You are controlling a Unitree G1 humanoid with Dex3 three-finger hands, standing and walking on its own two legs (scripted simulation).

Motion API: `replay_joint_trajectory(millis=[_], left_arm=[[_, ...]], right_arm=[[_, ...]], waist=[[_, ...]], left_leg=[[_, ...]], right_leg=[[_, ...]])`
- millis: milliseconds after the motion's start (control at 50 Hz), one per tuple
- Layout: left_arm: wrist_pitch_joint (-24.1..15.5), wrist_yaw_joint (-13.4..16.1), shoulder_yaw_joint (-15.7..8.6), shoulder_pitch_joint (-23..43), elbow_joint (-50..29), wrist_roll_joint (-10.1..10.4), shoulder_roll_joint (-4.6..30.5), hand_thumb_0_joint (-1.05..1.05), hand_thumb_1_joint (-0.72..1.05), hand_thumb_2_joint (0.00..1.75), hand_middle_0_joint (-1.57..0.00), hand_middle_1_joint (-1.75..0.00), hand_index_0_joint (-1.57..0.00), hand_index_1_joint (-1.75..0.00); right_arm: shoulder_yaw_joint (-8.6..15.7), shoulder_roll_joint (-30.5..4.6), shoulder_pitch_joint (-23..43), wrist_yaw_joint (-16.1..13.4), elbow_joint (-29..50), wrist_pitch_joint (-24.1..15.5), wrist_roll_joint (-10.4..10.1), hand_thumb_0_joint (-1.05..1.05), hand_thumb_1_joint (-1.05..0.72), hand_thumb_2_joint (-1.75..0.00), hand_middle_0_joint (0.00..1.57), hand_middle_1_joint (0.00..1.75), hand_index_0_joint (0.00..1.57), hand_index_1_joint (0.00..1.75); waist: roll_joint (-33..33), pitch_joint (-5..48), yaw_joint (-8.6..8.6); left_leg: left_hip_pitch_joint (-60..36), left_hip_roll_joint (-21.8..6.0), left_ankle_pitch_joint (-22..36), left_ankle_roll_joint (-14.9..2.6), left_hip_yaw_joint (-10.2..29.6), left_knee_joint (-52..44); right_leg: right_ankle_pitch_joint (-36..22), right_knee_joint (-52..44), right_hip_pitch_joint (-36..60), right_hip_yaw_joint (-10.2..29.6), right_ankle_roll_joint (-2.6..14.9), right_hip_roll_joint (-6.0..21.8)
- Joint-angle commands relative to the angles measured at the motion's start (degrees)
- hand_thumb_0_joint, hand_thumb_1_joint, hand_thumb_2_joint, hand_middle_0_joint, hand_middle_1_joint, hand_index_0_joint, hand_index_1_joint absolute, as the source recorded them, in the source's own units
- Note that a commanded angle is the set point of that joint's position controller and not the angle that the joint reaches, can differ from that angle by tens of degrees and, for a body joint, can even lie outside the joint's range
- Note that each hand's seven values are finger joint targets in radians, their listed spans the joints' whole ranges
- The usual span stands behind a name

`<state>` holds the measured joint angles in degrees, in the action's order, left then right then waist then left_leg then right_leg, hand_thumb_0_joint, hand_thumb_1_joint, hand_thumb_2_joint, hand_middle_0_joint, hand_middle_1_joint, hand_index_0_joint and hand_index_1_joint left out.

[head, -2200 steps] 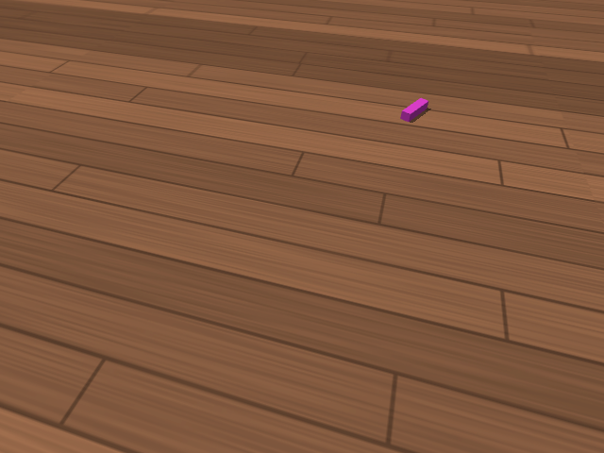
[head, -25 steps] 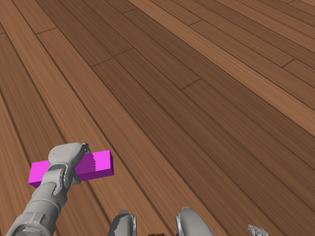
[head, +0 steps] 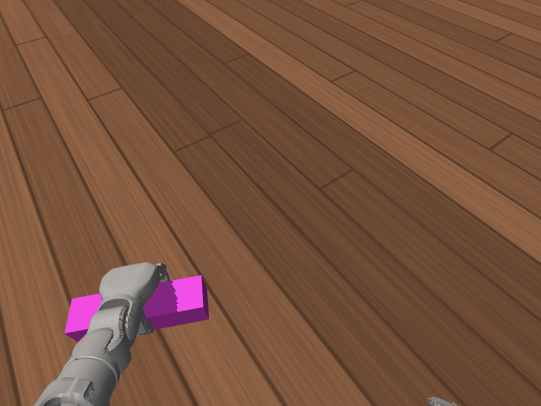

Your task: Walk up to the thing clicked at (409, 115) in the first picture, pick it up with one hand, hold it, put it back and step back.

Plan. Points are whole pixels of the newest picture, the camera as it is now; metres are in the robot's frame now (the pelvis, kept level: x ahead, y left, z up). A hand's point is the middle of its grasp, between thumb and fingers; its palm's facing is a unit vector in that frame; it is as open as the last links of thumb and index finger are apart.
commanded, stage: hold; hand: left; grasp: from above
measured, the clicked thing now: (141, 309) +0.33 +0.23 -0.11
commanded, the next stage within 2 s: crouch in 1.90 s
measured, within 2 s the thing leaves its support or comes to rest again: neither
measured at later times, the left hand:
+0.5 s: hand (131, 299) +0.32 +0.22 -0.03, palm faces -0.45 -0.05 -0.89, open 9.3 cm
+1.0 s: hand (134, 304) +0.30 +0.21 -0.01, palm faces -0.45 -0.05 -0.89, open 9.4 cm
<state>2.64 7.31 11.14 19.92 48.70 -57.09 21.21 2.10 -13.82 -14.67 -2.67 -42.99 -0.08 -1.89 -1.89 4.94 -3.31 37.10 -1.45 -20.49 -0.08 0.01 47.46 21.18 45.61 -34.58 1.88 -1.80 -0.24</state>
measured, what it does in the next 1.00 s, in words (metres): stands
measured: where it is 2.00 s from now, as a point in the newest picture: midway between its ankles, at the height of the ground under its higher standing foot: outside the picture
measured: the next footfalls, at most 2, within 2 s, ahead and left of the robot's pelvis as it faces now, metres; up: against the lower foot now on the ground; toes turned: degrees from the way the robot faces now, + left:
none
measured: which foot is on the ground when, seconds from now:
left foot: down 0.00-1.00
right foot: down 0.00-1.00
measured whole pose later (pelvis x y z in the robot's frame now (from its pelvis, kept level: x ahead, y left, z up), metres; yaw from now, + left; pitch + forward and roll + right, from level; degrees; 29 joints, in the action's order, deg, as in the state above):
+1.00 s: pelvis +0.01 -0.01 +0.03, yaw -1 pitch +3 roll +0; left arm 1.4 -0.6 12.3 13.6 36.7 -57.1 22.0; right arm 1.9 -15.0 -11.8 -2.7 -39.4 2.8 -3.4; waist -2.9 1.7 -0.3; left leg 20.7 -1.2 -14.6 0.4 -1.2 32.5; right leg 16.1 33.0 -19.7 2.9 -1.2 0.2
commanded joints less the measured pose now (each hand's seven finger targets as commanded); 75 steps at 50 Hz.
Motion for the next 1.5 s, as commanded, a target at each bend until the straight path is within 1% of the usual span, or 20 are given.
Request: replay_joint_trajectory(millis=[0, 40, 60, 180, 240, 260, 300, 360, 380, 480, 540, 700, 900, 980, 1060, 1280, 1320, 1360, 1420, 1480], left_arm=[[-0.2, 2.1, -3.6, 18.3, -11.7, -0.2, 10.3, 0.0, 0.63, 0.77, -0.92, -0.8, -0.96, -0.76], [-0.3, 2.0, -4.8, 18.5, -12.8, -0.6, 12.5, 0.0, 0.62, 0.74, -0.9, -0.8, -0.95, -0.75], [-0.5, 1.7, -4.1, 18.3, -12.4, -0.8, 12.1, 0.0, 0.62, 0.75, -0.91, -0.81, -0.95, -0.76], [-0.9, -0.1, -4.2, 19.2, -15.8, -1.0, 12.4, 0.0, 0.6, 0.76, -0.89, -0.81, -0.93, -0.76], [-1.0, -1.0, -3.9, 16.9, -15.3, -0.6, 11.6, 0.0, 0.61, 0.75, -0.88, -0.83, -0.93, -0.77], [-1.0, -1.3, -3.4, 17.4, -15.3, -0.6, 11.1, 0.0, 0.59, 0.75, -0.87, -0.81, -0.92, -0.76], [-1.0, -1.5, -4.5, 16.8, -16.1, -0.8, 12.6, 0.0, 0.6, 0.78, -0.88, -0.84, -0.93, -0.79], [-0.8, -1.9, -4.2, 17.0, -16.8, -0.3, 11.8, 0.0, 0.61, 0.78, -0.89, -0.84, -0.94, -0.79], [-0.8, -2.1, -4.3, 16.7, -17.2, -0.3, 12.2, 0.0, 0.62, 0.79, -0.9, -0.84, -0.95, -0.79], [-1.2, -3.8, -4.2, 16.2, -19.6, -0.4, 12.3, 0.0, 0.62, 0.8, -0.9, -0.85, -0.95, -0.8], [-1.1, -3.7, -4.4, 16.1, -20.5, -0.2, 12.3, 0.0, 0.65, 0.8, -0.92, -0.86, -0.97, -0.81], [-0.8, -4.3, -4.9, 15.6, -23.0, -0.4, 13.1, 0.0, 0.66, 0.83, -0.93, -0.88, -0.98, -0.84], [-1.4, -5.3, -5.1, 13.3, -23.6, 0.3, 12.8, 0.0, 0.68, 0.81, -0.93, -0.9, -0.99, -0.85], [-0.8, -5.3, -5.3, 13.3, -24.6, 0.0, 12.8, 0.0, 0.66, 0.82, -0.93, -0.9, -0.98, -0.85], [-1.1, -5.9, -5.4, 13.4, -25.1, 0.4, 13.5, 0.0, 0.68, 0.8, -0.93, -0.9, -0.98, -0.85], [-1.4, -7.6, -5.9, 13.4, -27.7, 0.5, 14.6, 0.0, 0.65, 0.8, -0.91, -0.9, -0.97, -0.84], [-1.5, -7.9, -5.0, 14.0, -28.0, 0.5, 13.6, 0.0, 0.65, 0.83, -0.92, -0.9, -0.97, -0.85], [-1.3, -7.9, -5.8, 13.7, -27.7, 0.5, 14.2, 0.0, 0.64, 0.82, -0.91, -0.92, -0.96, -0.87], [-0.7, -8.0, -4.6, 12.5, -26.4, 0.5, 12.4, 0.0, 0.64, 0.84, -0.91, -0.93, -0.96, -0.87], [-1.0, -8.4, -5.4, 12.1, -27.5, 0.3, 13.7, 0.0, 0.65, 0.83, -0.92, -0.92, -0.97, -0.87]], right_arm=[[2.9, -8.3, -0.3, -0.5, 5.9, -1.5, -0.3, 0.0, -0.89, -0.89, 0.2, 0.3, 0.2, 0.3], [3.2, -8.7, 0.2, -0.5, 6.3, -1.4, -0.4, 0.0, -0.89, -0.89, 0.2, 0.3, 0.2, 0.3], [3.0, -8.7, 0.4, -0.5, 6.5, -1.3, -0.4, 0.0, -0.89, -0.89, 0.2, 0.3, 0.2, 0.3], [3.3, -9.0, 1.0, -0.3, 6.9, -0.9, -0.7, 0.0, -0.89, -0.89, 0.2, 0.3, 0.2, 0.3], [3.3, -9.0, 1.8, -0.1, 7.6, -0.8, -0.8, 0.0, -0.89, -0.89, 0.2, 0.3, 0.2, 0.3], [3.3, -9.0, 1.6, -0.1, 7.7, -0.7, -0.8, 0.0, -0.89, -0.89, 0.2, 0.3, 0.2, 0.3], [3.3, -9.0, 2.1, -0.1, 8.1, -0.5, -0.8, 0.0, -0.89, -0.89, 0.2, 0.3, 0.2, 0.3], [3.2, -9.2, 2.2, 0.0, 8.4, -0.5, -0.9, 0.0, -0.89, -0.89, 0.2, 0.3, 0.2, 0.3], [3.2, -9.0, 2.7, 0.0, 8.7, -0.3, -1.0, 0.0, -0.89, -0.89, 0.2, 0.3, 0.2, 0.3], [3.0, -8.9, 3.7, 0.0, 9.5, -0.1, -1.2, 0.0, -0.89, -0.9, 0.2, 0.3, 0.2, 0.3], [2.6, -8.7, 4.2, 0.0, 10.2, 0.0, -1.2, 0.0, -0.89, -0.9, 0.2, 0.3, 0.2, 0.3], [2.5, -8.6, 5.1, -0.2, 10.4, 0.3, -1.4, 0.0, -0.89, -0.9, 0.2, 0.3, 0.2, 0.3], [2.3, -8.5, 7.1, -0.6, 11.4, 0.3, -1.6, 0.0, -0.89, -0.9, 0.2, 0.3, 0.2, 0.3], [2.2, -8.1, 7.1, -0.6, 11.3, 0.5, -1.6, 0.0, -0.89, -0.9, 0.2, 0.3, 0.2, 0.3], [2.1, -8.3, 7.9, -0.8, 11.7, 0.6, -1.8, 0.0, -0.89, -0.9, 0.2, 0.3, 0.2, 0.3], [1.7, -8.1, 9.0, -1.1, 12.2, 0.9, -2.1, 0.0, -0.89, -0.9, 0.2, 0.3, 0.2, 0.3], [1.7, -7.9, 8.9, -1.2, 12.5, 1.1, -2.1, 0.0, -0.9, -0.9, 0.2, 0.3, 0.2, 0.3], [1.6, -7.9, 8.8, -1.2, 12.4, 1.1, -2.1, 0.0, -0.9, -0.9, 0.2, 0.3, 0.2, 0.3], [1.7, -7.8, 8.9, -1.2, 12.5, 1.2, -2.2, 0.0, -0.89, -0.9, 0.2, 0.3, 0.2, 0.3], [1.7, -7.8, 9.0, -1.2, 12.7, 1.2, -2.3, 0.0, -0.9, -0.9, 0.2, 0.3, 0.2, 0.3]], waist=[[-1.4, 16.6, -0.14], [-1.6, 17.2, 0.66], [-1.2, 16.0, 0.17], [-2.7, 16.8, 0.81], [-2.1, 14.7, 1.22], [-1.4, 14.9, 0.69], [-1.4, 15.7, 1.76], [0.1, 14.4, 1.07], [-0.9, 14.0, 1.89], [-0.9, 13.8, 1.86], [-0.1, 12.5, 2.04], [0.3, 13.3, 2.5], [0.6, 11.2, 2.89], [0.8, 12.0, 3.11], [0.4, 10.5, 3.23], [-0.1, 10.5, 3.74], [0.5, 10.9, 3.14], [0.4, 10.9, 3.41], [1.0, 10.0, 3.39], [0.7, 10.4, 3.99]], left_leg=[[-15.8, 1.9, 14.2, -0.09, 0.1, -8.1], [-17.4, 1.9, 14.7, -0.01, 0.1, -9.1], [-16.9, 2.1, 14.2, -0.12, 0.0, -9.3], [-20.9, 1.6, 17.1, 0.34, 0.1, -11.8], [-21.4, 1.4, 16.5, 0.47, 0.3, -13.0], [-21.5, 1.4, 17.4, 0.3, 0.3, -12.8], [-21.6, 1.9, 18.6, 0.1, -0.4, -12.7], [-21.3, 1.8, 18.3, -0.05, -0.5, -13.2], [-21.7, 1.8, 17.8, 0.07, -0.4, -13.8], [-22.4, 1.8, 16.5, -0.03, -0.5, -15.0], [-22.2, 1.8, 15.0, -0.24, -0.5, -15.7], [-24.0, 2.1, 17.1, -0.53, -1.2, -16.5], [-25.2, 2.2, 14.4, -0.63, -1.5, -18.7], [-26.0, 2.4, 16.5, -0.82, -1.8, -18.7], [-26.4, 2.2, 13.9, -0.79, -1.8, -19.9], [-28.3, 2.1, 15.7, -0.84, -1.8, -21.5], [-29.0, 2.3, 16.6, -1.07, -2.1, -21.3], [-29.2, 2.4, 17.2, -1.06, -2.2, -21.4], [-29.4, 2.1, 17.7, -0.85, -2.0, -21.8], [-29.2, 2.5, 17.6, -1.01, -2.2, -22.0]], right_leg=[[-13.9, -8.3, 7.3, -1.1, 2.17, -2.2], [-13.9, -9.0, 8.4, -1.4, 2.21, -2.3], [-13.7, -9.5, 8.4, -1.2, 2.16, -2.2], [-15.1, -10.4, 9.9, -1.4, 2.53, -2.7], [-14.2, -11.2, 10.3, -1.7, 2.64, -2.8], [-15.2, -11.3, 10.7, -1.6, 2.55, -2.7], [-16.7, -11.9, 12.6, -1.2, 2.41, -2.5], [-16.7, -12.5, 13.2, -1.1, 2.26, -2.5], [-16.1, -12.8, 13.1, -1.1, 2.35, -2.5], [-14.9, -13.7, 13.9, -0.8, 2.39, -2.5], [-13.7, -14.7, 14.2, -0.6, 2.27, -2.4], [-16.0, -15.7, 16.2, -0.3, 1.99, -2.1], [-13.2, -17.9, 17.1, -0.3, 1.95, -1.9], [-15.6, -18.2, 18.2, -0.1, 1.72, -1.7], [-12.8, -19.3, 18.1, -0.2, 1.88, -1.7], [-14.2, -20.2, 20.0, -0.5, 2.04, -1.8], [-15.5, -20.6, 19.8, -0.3, 1.85, -1.6], [-16.1, -20.8, 20.5, -0.3, 1.81, -1.5], [-16.1, -20.9, 20.0, -0.7, 2.0, -1.8], [-16.3, -21.2, 21.0, -0.6, 1.94, -1.5]])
